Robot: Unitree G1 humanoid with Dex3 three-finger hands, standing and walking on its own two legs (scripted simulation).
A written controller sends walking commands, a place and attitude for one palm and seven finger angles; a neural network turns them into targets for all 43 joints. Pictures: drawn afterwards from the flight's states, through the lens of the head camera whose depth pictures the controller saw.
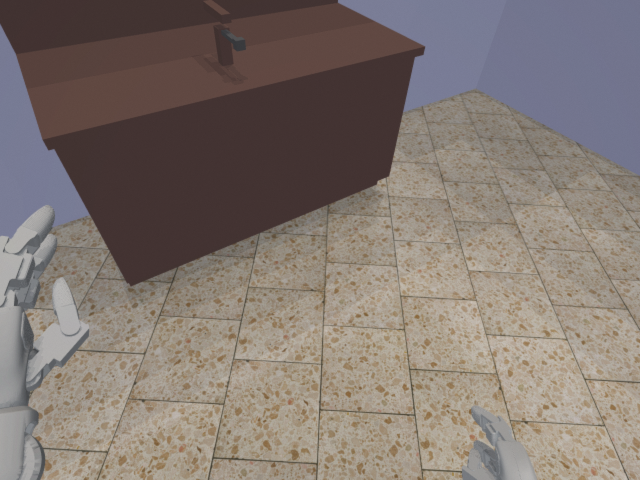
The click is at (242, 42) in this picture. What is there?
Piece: tap's lever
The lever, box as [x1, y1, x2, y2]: [232, 37, 245, 50]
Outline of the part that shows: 232,38 233,47 236,50 245,49 243,38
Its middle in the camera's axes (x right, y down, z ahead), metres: -0.24 -0.56 +1.10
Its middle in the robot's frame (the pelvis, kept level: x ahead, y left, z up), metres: +1.19 +0.31 +0.04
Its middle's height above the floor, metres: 0.81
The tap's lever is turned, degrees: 0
